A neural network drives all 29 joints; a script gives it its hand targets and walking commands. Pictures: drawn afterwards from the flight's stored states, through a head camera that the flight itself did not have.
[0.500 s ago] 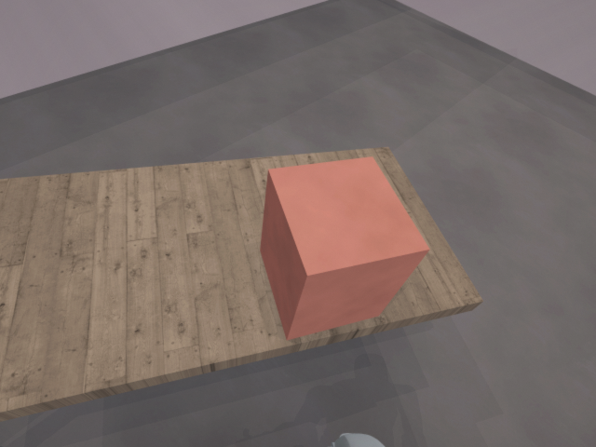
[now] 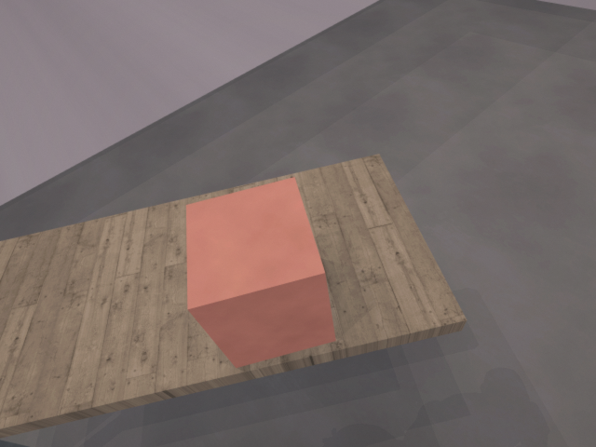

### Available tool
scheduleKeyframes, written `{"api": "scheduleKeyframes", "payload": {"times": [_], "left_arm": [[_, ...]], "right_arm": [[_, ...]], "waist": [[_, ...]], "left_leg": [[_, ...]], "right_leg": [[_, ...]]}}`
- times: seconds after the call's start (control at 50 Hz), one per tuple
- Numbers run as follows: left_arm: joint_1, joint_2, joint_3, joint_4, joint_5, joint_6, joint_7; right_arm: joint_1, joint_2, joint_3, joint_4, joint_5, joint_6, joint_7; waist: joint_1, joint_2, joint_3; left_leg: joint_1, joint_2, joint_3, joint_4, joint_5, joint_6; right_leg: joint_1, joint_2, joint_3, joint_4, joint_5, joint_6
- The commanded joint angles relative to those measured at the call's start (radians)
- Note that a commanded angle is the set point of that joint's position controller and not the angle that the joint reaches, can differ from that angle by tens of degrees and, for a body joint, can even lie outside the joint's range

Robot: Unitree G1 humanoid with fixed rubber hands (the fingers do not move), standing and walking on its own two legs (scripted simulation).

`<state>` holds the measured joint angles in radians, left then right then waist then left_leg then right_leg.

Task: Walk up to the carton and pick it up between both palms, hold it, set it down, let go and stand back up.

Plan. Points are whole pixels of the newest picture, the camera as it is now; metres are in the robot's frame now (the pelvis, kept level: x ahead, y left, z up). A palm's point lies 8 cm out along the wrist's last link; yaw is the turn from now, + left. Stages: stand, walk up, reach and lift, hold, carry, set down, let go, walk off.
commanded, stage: walk up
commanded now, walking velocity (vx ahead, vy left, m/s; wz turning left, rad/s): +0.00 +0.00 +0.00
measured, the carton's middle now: (264, 275) +0.43 +0.09 -0.09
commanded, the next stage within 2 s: none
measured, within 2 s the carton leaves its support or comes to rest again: neither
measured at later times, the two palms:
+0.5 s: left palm out of the picture +0.02 +0.22 -0.16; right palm out of the picture +0.01 -0.22 -0.16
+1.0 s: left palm out of the picture +0.00 +0.25 -0.16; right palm out of the picture +0.01 -0.17 -0.16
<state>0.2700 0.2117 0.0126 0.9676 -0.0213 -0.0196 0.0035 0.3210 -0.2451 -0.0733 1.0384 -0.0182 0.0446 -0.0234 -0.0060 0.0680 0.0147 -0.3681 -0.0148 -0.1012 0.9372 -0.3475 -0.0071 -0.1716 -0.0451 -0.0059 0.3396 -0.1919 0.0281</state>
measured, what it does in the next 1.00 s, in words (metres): steps on the spot: left foot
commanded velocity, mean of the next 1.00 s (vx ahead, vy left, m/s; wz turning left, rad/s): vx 0.00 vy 0.00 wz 0.00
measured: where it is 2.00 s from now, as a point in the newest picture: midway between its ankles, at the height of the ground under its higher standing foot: outside the picture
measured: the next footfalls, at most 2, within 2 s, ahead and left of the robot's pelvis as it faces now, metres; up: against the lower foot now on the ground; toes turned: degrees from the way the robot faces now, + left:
left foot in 0.40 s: +0.02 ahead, +0.10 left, +0.00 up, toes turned -3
left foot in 1.66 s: +0.07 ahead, +0.32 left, +0.00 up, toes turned +9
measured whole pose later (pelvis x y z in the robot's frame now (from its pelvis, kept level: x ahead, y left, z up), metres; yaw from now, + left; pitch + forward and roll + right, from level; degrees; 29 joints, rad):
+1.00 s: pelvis +0.02 +0.04 -0.01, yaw +0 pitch +0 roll +0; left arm 0.28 0.14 -0.01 1.18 -0.01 0.00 0.05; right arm 0.29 -0.11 -0.01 1.16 0.00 -0.03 -0.05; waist 0.02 -0.02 0.01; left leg -0.08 -0.11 -0.02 0.32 -0.23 0.10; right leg -0.12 -0.02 -0.01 0.37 -0.25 0.02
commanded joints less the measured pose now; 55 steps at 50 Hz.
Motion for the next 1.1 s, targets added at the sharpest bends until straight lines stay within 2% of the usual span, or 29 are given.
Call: {"api": "scheduleKeyframes", "payload": {"times": [0.0, 0.02, 0.06, 0.12, 0.14, 0.16, 0.18, 0.2, 0.24, 0.26, 0.3, 0.32, 0.34, 0.38, 0.44, 0.5, 0.54, 0.58, 0.7, 0.76, 0.8, 0.86, 0.92, 0.94, 0.96, 0.98, 1.02, 1.04, 1.08], "left_arm": [[0.051, 0.063, -0.004, -0.007, -0.003, -0.018, 0.015], [0.05, 0.087, -0.004, -0.017, -0.008, -0.022, 0.021], [0.047, 0.109, 0.0, -0.017, 0.001, -0.026, 0.031], [0.12, 0.069, -0.009, 0.025, 0.009, -0.024, 0.041], [0.116, 0.075, -0.013, 0.032, 0.014, -0.026, 0.044], [0.131, 0.079, -0.008, 0.036, 0.015, -0.023, 0.045], [0.105, 0.087, -0.007, 0.042, 0.025, -0.021, 0.049], [0.093, 0.089, -0.005, 0.039, 0.015, -0.021, 0.049], [0.115, 0.06, -0.004, 0.064, 0.019, -0.02, 0.047], [0.122, 0.046, -0.007, 0.069, 0.014, -0.019, 0.045], [0.123, 0.055, 0.002, 0.079, 0.017, -0.012, 0.048], [0.088, 0.064, 0.008, 0.074, 0.016, -0.007, 0.044], [0.047, 0.06, 0.006, 0.067, 0.023, -0.001, 0.043], [0.036, 0.06, 0.011, 0.078, 0.016, 0.006, 0.038], [0.085, 0.0, 0.001, 0.112, 0.015, 0.013, 0.029], [0.1, 0.017, 0.005, 0.129, 0.017, 0.003, 0.033], [0.092, 0.033, 0.009, 0.146, 0.017, 0.005, 0.033], [0.07, 0.022, 0.004, 0.145, 0.021, 0.011, 0.034], [0.091, -0.003, -0.002, 0.185, 0.014, 0.019, 0.038], [0.078, 0.002, -0.009, 0.184, 0.018, 0.016, 0.041], [0.076, -0.003, -0.01, 0.191, 0.012, 0.018, 0.041], [0.071, 0.014, -0.008, 0.199, 0.015, 0.023, 0.043], [0.111, 0.001, -0.011, 0.22, 0.014, 0.019, 0.043], [0.098, -0.025, -0.021, 0.226, 0.011, 0.019, 0.044], [0.089, -0.018, -0.02, 0.213, 0.012, 0.015, 0.045], [0.09, -0.003, -0.016, 0.219, 0.013, 0.015, 0.046], [0.084, 0.006, -0.01, 0.219, 0.013, 0.019, 0.048], [0.084, -0.014, -0.018, 0.221, 0.013, 0.019, 0.049], [0.101, -0.019, -0.017, 0.23, 0.009, 0.018, 0.05]], "right_arm": [[0.053, -0.06, -0.019, 0.016, 0.004, 0.009, 0.004], [0.062, -0.052, -0.012, 0.025, 0.006, 0.015, 0.003], [0.062, -0.009, 0.003, 0.03, 0.008, 0.021, 0.0], [-0.018, 0.001, 0.01, 0.041, 0.003, 0.016, -0.005], [-0.003, 0.013, 0.015, 0.046, 0.011, 0.016, -0.005], [0.002, 0.0, 0.018, 0.056, 0.008, 0.015, -0.004], [0.013, 0.015, 0.021, 0.063, 0.007, 0.015, -0.007], [0.008, 0.023, 0.025, 0.069, 0.008, 0.009, -0.008], [-0.003, 0.021, 0.031, 0.076, 0.003, -0.001, -0.011], [-0.001, 0.025, 0.03, 0.075, 0.009, -0.005, -0.013], [0.005, 0.017, 0.033, 0.09, 0.004, -0.009, -0.018], [0.014, 0.024, 0.036, 0.093, 0.006, -0.01, -0.019], [0.03, 0.042, 0.039, 0.101, 0.003, -0.015, -0.018], [0.035, 0.064, 0.052, 0.113, 0.0, -0.03, -0.018], [0.002, 0.02, 0.056, 0.111, 0.009, -0.046, -0.022], [0.013, 0.025, 0.056, 0.119, 0.015, -0.069, -0.021], [0.036, 0.04, 0.062, 0.132, 0.014, -0.077, -0.024], [0.012, 0.033, 0.062, 0.118, 0.016, -0.078, -0.03], [0.029, 0.055, 0.059, 0.124, 0.015, -0.081, -0.029], [0.05, 0.041, 0.058, 0.126, 0.01, -0.083, -0.032], [0.054, 0.054, 0.057, 0.133, 0.012, -0.08, -0.032], [0.043, 0.066, 0.063, 0.115, 0.013, -0.075, -0.034], [0.053, 0.042, 0.052, 0.112, 0.015, -0.082, -0.033], [0.056, 0.048, 0.056, 0.11, 0.02, -0.081, -0.03], [0.043, 0.057, 0.052, 0.113, 0.015, -0.078, -0.031], [0.058, 0.06, 0.053, 0.112, 0.014, -0.077, -0.032], [0.063, 0.061, 0.053, 0.109, 0.015, -0.077, -0.035], [0.075, 0.053, 0.05, 0.118, 0.015, -0.077, -0.034], [0.049, 0.053, 0.046, 0.104, 0.021, -0.076, -0.03]], "waist": [[-0.026, -0.285, -0.026], [-0.033, -0.254, -0.011], [-0.036, -0.215, -0.009], [0.007, -0.159, 0.016], [-0.009, -0.211, 0.012], [0.003, -0.146, -0.005], [-0.014, -0.146, 0.014], [-0.01, -0.164, 0.029], [0.002, -0.127, 0.027], [0.001, -0.136, 0.01], [0.008, -0.089, -0.011], [-0.001, -0.101, -0.002], [-0.027, -0.053, 0.028], [-0.018, -0.001, 0.064], [0.031, -0.048, 0.149], [0.028, -0.005, 0.054], [0.026, -0.012, -0.013], [0.034, -0.083, 0.04], [0.031, -0.062, 0.024], [0.026, -0.046, 0.015], [0.023, -0.012, 0.038], [0.029, -0.064, 0.084], [0.026, -0.087, 0.049], [0.01, -0.078, 0.057], [0.023, -0.05, 0.076], [0.014, -0.077, 0.049], [0.014, -0.031, 0.052], [0.01, -0.039, 0.063], [0.019, -0.034, 0.038]], "left_leg": [[-0.009, 0.004, 0.034, -0.001, 0.047, -0.012], [-0.027, 0.008, 0.041, -0.012, 0.052, -0.017], [-0.04, 0.022, 0.042, -0.065, 0.03, -0.022], [-0.015, 0.033, 0.038, -0.154, -0.014, -0.026], [-0.002, 0.045, 0.032, -0.183, -0.031, -0.028], [0.024, 0.038, 0.034, -0.209, -0.053, -0.024], [0.027, 0.03, 0.047, -0.239, -0.063, -0.02], [0.033, 0.04, 0.044, -0.26, -0.058, -0.016], [0.054, 0.037, 0.049, -0.301, -0.034, -0.011], [0.069, 0.042, 0.051, -0.32, -0.02, -0.008], [0.109, 0.048, 0.042, -0.361, -0.005, 0.005], [0.169, 0.057, 0.036, -0.39, 0.058, 0.006], [0.2, 0.06, 0.03, -0.439, 0.108, 0.015], [0.23, 0.073, -0.009, -0.566, 0.247, 0.027], [0.221, 0.124, -0.046, -0.598, 0.316, 0.046], [0.212, 0.113, -0.044, -0.615, 0.427, 0.06], [0.261, 0.115, -0.048, -0.635, 0.398, 0.069], [0.258, 0.124, -0.058, -0.641, 0.403, 0.067], [0.25, 0.109, -0.06, -0.664, 0.367, 0.078], [0.301, 0.116, -0.064, -0.658, 0.519, 0.071], [0.264, 0.104, -0.052, -0.661, 0.494, 0.071], [0.232, 0.097, -0.061, -0.673, 0.408, 0.079], [0.275, 0.101, -0.06, -0.654, 0.482, 0.077], [0.249, 0.101, -0.068, -0.658, 0.444, 0.078], [0.248, 0.089, -0.057, -0.656, 0.432, 0.087], [0.274, 0.087, -0.057, -0.668, 0.414, 0.09], [0.293, 0.101, -0.076, -0.674, 0.473, 0.07], [0.269, 0.104, -0.079, -0.671, 0.5, 0.063], [0.276, 0.091, -0.07, -0.67, 0.427, 0.076]], "right_leg": [[0.086, -0.113, 0.122, -0.073, 0.479, 0.071], [0.1, -0.137, 0.141, -0.085, 0.49, 0.066], [0.127, -0.176, 0.182, -0.088, 0.459, -0.004], [0.135, -0.189, 0.215, -0.102, 0.427, -0.048], [0.141, -0.195, 0.237, -0.094, 0.431, -0.068], [0.139, -0.191, 0.249, -0.111, 0.367, -0.074], [0.139, -0.187, 0.232, -0.1, 0.349, -0.109], [0.12, -0.173, 0.219, -0.097, 0.378, -0.113], [0.124, -0.176, 0.224, -0.082, 0.44, -0.125], [0.124, -0.179, 0.228, -0.083, 0.432, -0.133], [0.116, -0.21, 0.283, -0.092, 0.338, -0.15], [0.037, -0.202, 0.28, -0.107, 0.256, -0.15], [-0.022, -0.187, 0.267, -0.108, 0.188, -0.167], [-0.049, -0.097, 0.19, -0.095, 0.066, -0.132], [-0.089, -0.024, 0.112, -0.063, 0.046, -0.102], [0.055, -0.033, 0.097, -0.025, 0.196, -0.091], [0.068, -0.028, 0.088, -0.018, 0.138, -0.094], [0.029, -0.026, 0.072, -0.024, 0.121, -0.083], [0.045, -0.035, 0.072, -0.021, 0.089, -0.073], [0.035, -0.032, 0.066, 0.005, 0.088, -0.062], [0.038, -0.035, 0.069, -0.004, 0.061, -0.055], [0.015, -0.034, 0.058, -0.004, 0.051, -0.053], [0.022, -0.039, 0.068, 0.004, 0.082, -0.05], [0.023, -0.038, 0.069, -0.007, 0.072, -0.05], [0.02, -0.045, 0.072, -0.01, 0.08, -0.053], [0.01, -0.041, 0.064, -0.004, 0.067, -0.051], [0.001, -0.031, 0.057, 0.01, 0.033, -0.04], [0.01, -0.037, 0.052, 0.014, 0.038, -0.035], [0.012, -0.041, 0.052, 0.02, 0.033, -0.035]]}}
